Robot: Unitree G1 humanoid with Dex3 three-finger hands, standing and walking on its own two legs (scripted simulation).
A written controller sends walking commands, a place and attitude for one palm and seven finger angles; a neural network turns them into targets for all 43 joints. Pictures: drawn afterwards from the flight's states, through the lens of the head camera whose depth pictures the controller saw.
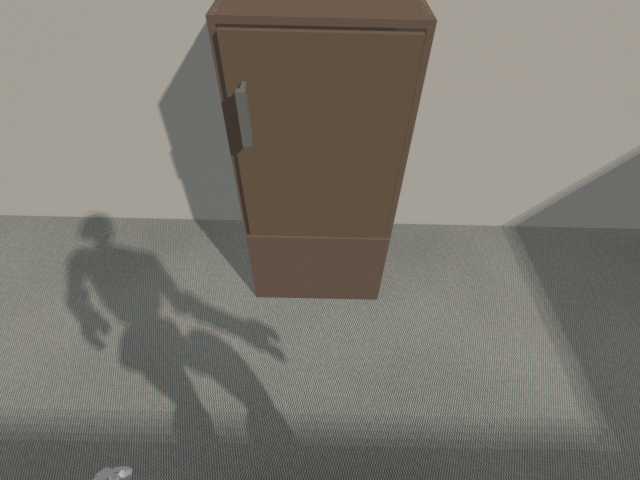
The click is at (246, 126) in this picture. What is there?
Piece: cupboard door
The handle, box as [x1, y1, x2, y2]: [235, 81, 252, 146]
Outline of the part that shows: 242,81 240,87 236,88 235,90 235,98 243,146 251,146 252,130 250,127 245,91 246,83 245,81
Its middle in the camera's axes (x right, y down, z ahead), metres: -0.17 -0.28 +0.88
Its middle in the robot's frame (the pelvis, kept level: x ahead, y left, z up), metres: +0.85 +0.22 +0.03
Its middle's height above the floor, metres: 0.80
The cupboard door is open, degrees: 0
